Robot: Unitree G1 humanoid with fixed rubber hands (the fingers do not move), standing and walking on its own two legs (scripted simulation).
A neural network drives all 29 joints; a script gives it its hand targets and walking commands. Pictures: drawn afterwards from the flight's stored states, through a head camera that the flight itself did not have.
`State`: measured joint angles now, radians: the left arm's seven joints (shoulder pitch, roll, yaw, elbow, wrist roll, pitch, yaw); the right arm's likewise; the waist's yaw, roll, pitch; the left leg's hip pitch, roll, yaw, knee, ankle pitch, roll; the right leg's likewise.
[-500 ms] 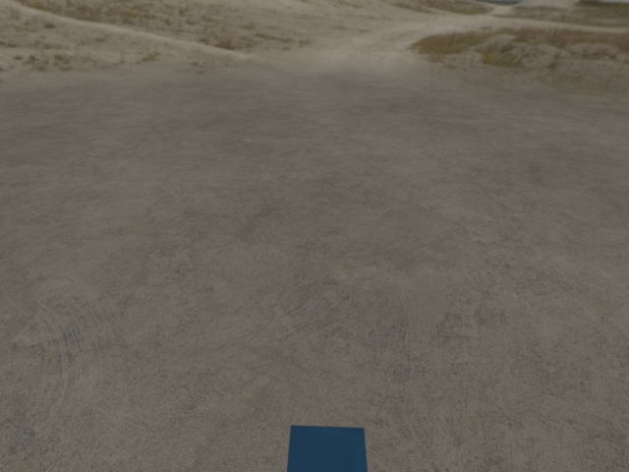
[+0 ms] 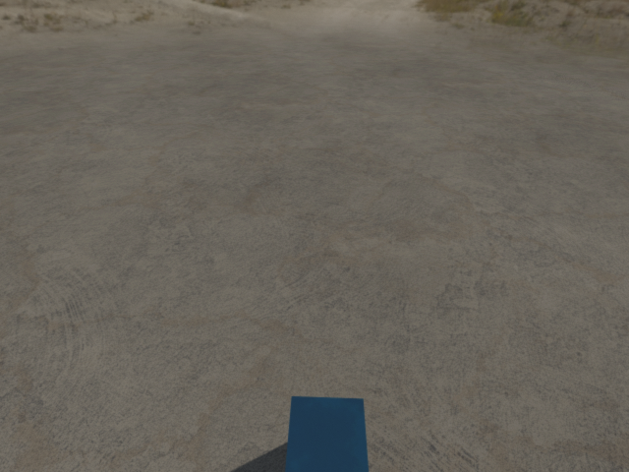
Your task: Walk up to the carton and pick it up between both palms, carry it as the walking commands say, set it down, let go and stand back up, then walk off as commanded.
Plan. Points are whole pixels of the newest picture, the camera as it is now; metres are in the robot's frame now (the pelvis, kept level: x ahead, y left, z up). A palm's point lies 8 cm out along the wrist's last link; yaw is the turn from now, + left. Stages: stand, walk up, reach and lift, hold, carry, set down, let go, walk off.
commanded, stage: stand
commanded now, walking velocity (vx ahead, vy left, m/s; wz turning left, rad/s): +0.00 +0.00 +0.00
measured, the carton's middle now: (325, 457) +0.44 -0.03 -0.64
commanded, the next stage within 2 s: walk off in 0.06 s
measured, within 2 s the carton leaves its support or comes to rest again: neither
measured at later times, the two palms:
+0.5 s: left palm out of the picture +0.06 +0.28 -0.13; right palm out of the picture +0.06 -0.26 -0.11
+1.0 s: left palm out of the picture -0.06 +0.33 -0.12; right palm out of the picture -0.11 -0.18 -0.14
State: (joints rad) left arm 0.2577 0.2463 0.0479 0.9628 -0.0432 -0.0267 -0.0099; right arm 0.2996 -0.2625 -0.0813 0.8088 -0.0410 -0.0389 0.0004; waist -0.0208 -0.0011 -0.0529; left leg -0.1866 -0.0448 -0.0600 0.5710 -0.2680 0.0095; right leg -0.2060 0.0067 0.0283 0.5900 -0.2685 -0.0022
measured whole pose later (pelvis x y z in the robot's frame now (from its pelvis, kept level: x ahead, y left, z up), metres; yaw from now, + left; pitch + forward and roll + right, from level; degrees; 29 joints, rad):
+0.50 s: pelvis +0.00 +0.02 +0.00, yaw +0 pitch -6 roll -1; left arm 0.26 0.25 0.05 0.97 -0.04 0.04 0.00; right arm 0.30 -0.26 -0.08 0.84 -0.02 0.06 -0.01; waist -0.02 0.00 -0.01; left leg -0.22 -0.04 -0.06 0.64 -0.33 0.01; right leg -0.21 0.00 0.03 0.57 -0.26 0.01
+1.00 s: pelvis -0.12 +0.07 +0.00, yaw -4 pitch -3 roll +2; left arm 0.25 0.23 0.05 0.98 -0.04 0.07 0.05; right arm 0.30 -0.23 -0.07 0.87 -0.02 0.12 0.00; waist -0.02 0.02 0.06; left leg -0.52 -0.10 -0.01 1.03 -0.42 0.01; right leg -0.25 -0.02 0.02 0.62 -0.32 -0.01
